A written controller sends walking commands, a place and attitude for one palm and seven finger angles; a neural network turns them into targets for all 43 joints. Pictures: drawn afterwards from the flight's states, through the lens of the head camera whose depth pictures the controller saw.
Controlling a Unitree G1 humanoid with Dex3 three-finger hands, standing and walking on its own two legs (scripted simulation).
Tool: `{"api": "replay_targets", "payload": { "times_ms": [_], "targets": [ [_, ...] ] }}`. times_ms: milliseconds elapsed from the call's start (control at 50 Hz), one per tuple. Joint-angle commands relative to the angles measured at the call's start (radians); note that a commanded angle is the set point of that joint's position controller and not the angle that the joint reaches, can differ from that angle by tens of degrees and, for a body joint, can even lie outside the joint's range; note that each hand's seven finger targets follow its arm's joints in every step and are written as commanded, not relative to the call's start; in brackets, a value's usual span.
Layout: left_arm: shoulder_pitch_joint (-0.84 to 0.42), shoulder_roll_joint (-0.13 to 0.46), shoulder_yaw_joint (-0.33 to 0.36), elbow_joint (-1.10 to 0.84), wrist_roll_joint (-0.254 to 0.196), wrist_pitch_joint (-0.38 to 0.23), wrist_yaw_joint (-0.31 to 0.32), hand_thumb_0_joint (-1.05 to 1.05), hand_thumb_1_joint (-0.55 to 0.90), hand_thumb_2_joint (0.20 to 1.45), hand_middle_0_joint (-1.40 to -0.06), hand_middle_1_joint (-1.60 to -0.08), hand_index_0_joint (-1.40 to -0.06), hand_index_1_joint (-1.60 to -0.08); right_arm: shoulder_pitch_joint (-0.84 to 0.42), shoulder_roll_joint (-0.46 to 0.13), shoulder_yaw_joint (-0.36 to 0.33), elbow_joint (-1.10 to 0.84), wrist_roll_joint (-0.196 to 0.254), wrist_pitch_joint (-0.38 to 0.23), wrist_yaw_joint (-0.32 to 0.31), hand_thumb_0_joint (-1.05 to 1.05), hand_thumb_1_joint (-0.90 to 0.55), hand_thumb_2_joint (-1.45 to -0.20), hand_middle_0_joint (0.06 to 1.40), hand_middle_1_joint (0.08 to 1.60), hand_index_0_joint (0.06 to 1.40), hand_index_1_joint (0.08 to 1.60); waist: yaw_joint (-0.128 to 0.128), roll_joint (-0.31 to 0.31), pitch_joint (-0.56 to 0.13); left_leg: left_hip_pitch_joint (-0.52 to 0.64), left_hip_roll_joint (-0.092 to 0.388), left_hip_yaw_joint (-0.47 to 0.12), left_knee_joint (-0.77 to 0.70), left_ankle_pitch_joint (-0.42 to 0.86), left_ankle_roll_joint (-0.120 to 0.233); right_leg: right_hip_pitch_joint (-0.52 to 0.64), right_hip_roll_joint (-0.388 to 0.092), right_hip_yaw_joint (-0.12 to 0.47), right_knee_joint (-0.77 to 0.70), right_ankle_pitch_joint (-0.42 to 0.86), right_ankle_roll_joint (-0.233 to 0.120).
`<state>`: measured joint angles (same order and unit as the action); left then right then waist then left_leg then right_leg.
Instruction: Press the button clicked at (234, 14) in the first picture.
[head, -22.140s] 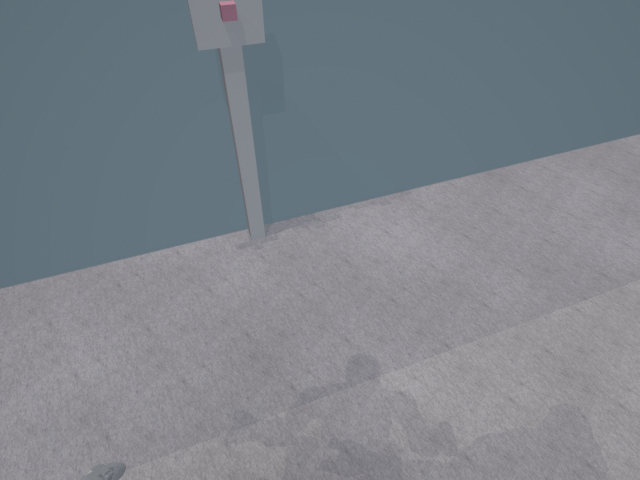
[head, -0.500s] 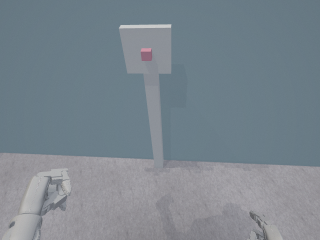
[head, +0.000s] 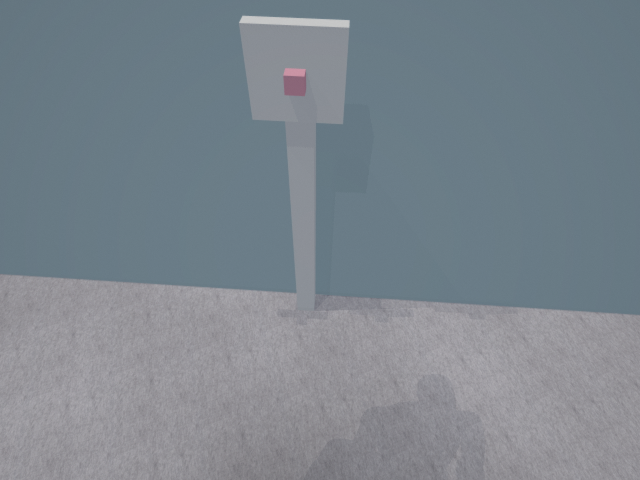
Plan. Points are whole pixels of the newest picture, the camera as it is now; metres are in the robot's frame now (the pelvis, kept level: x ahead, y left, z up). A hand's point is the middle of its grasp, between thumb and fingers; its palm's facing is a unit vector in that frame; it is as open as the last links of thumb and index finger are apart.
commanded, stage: let the arm hang, fingers relaxed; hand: left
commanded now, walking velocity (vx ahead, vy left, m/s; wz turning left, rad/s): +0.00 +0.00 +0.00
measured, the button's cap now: (295, 81) +0.72 +0.09 +0.12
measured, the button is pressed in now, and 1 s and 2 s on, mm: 0 0 0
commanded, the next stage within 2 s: stand and wait in 0.50 s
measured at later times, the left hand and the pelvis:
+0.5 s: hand out of the picture +0.01 +0.14 -0.18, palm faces +0.02 -0.99 -0.17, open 7.3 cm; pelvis +0.02 -0.02 +0.00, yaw -1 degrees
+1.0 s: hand out of the picture +0.02 +0.14 -0.18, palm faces +0.02 -0.98 -0.20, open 7.4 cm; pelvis +0.03 -0.03 +0.00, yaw -1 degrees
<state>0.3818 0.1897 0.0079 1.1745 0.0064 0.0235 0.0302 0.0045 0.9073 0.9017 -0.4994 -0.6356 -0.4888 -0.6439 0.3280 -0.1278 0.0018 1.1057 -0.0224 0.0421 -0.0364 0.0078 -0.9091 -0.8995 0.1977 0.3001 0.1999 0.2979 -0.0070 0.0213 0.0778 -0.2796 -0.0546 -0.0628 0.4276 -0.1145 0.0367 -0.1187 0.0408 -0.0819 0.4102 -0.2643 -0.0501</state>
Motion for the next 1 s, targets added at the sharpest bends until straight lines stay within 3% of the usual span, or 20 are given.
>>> {"api": "replay_targets", "payload": {
  "times_ms": [0,20,240,280,440,600,740,860,980],
  "targets": [
    [0.043,0.061,0.014,-0.03,0.001,-0.021,0.005,0.0,0.9,0.9,-0.2,-0.3,-0.2,-0.3,0.052,-0.111,-0.023,-0.019,0.002,-0.02,-0.009,0.0,-0.9,-0.9,0.2,0.3,0.2,0.3,-0.001,0.001,0.029,0.002,0.13,-0.151,-0.127,-0.208,0.028,-0.096,-0.114,0.128,-0.103,-0.14,-0.034],
    [0.051,0.056,0.014,-0.026,0.001,-0.022,0.006,0.0,0.9,0.9,-0.2,-0.3,-0.2,-0.3,0.051,-0.106,-0.024,-0.019,0.003,-0.022,-0.009,0.0,-0.9,-0.9,0.2,0.3,0.2,0.3,0.002,-0.021,0.033,0.002,0.128,-0.15,-0.129,-0.197,0.03,-0.095,-0.114,0.124,-0.1,-0.127,-0.032],
    [0.044,0.027,0.017,-0.03,0.003,-0.03,0.014,0.0,0.9,0.9,-0.2,-0.3,-0.2,-0.3,0.054,-0.069,-0.02,0.003,0.002,-0.026,-0.008,0.0,-0.9,-0.9,0.2,0.3,0.2,0.3,-0.002,-0.021,0.066,0.023,0.112,-0.104,-0.085,-0.096,0.019,-0.132,-0.131,0.136,-0.111,-0.105,-0.029],
    [0.036,0.023,0.019,-0.033,0.0,-0.032,0.015,0.0,0.9,0.9,-0.2,-0.3,-0.2,-0.3,0.052,-0.064,-0.018,0.005,0.001,-0.03,-0.009,0.0,-0.9,-0.9,0.2,0.3,0.2,0.3,-0.003,0.008,0.046,0.029,0.114,-0.104,-0.082,-0.065,0.019,-0.111,-0.132,0.138,-0.105,-0.075,-0.03],
    [0.01,0.027,0.023,-0.041,-0.002,-0.039,0.019,0.0,0.9,0.9,-0.2,-0.3,-0.2,-0.3,0.044,-0.069,-0.016,0.008,0.006,-0.04,-0.014,0.0,-0.9,-0.9,0.2,0.3,0.2,0.3,0.001,0.005,0.019,0.052,0.12,-0.082,-0.046,0.069,0.012,-0.053,-0.142,0.134,-0.106,0.056,-0.023],
    [-0.012,0.035,0.023,-0.046,-0.005,-0.037,0.021,0.0,0.9,0.9,-0.2,-0.3,-0.2,-0.3,0.042,-0.069,-0.014,0.017,0.006,-0.037,-0.015,0.0,-0.9,-0.9,0.2,0.3,0.2,0.3,-0.003,-0.011,0.022,0.064,0.122,-0.062,-0.028,0.083,0.004,-0.037,-0.154,0.136,-0.119,0.108,-0.019],
    [-0.004,0.049,0.028,-0.05,-0.005,-0.039,0.026,0.0,0.9,0.9,-0.2,-0.3,-0.2,-0.3,0.032,-0.081,-0.018,0.016,0.01,-0.034,-0.019,0.0,-0.9,-0.9,0.2,0.3,0.2,0.3,-0.001,-0.048,0.004,0.079,0.118,-0.037,0.0,0.099,0.0,-0.007,-0.16,0.133,-0.117,0.244,0.014],
    [-0.006,0.048,0.026,-0.048,-0.005,-0.037,0.027,0.0,0.9,0.9,-0.2,-0.3,-0.2,-0.3,0.022,-0.081,-0.017,0.019,0.011,-0.031,-0.021,0.0,-0.9,-0.9,0.2,0.3,0.2,0.3,-0.003,-0.03,0.027,0.082,0.123,-0.033,-0.004,0.09,-0.001,-0.015,-0.159,0.14,-0.123,0.244,0.019],
    [-0.011,0.051,0.027,-0.048,-0.006,-0.038,0.024,0.0,0.9,0.9,-0.2,-0.3,-0.2,-0.3,0.015,-0.095,-0.017,0.017,0.01,-0.038,-0.024,0.0,-0.9,-0.9,0.2,0.3,0.2,0.3,-0.002,-0.016,0.002,0.099,0.132,-0.043,-0.015,0.123,0.004,0.008,-0.152,0.139,-0.116,0.251,0.011]
  ]
}}
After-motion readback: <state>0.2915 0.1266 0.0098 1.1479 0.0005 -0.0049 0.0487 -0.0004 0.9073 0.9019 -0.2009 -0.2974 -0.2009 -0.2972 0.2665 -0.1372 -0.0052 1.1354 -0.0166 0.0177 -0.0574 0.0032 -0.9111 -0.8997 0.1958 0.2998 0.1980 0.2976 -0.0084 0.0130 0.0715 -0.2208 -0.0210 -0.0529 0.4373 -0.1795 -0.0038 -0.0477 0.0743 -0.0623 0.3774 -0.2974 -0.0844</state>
